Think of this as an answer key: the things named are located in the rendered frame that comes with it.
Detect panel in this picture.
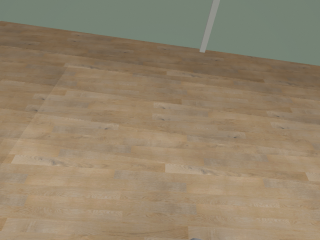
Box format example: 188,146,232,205
199,0,220,53

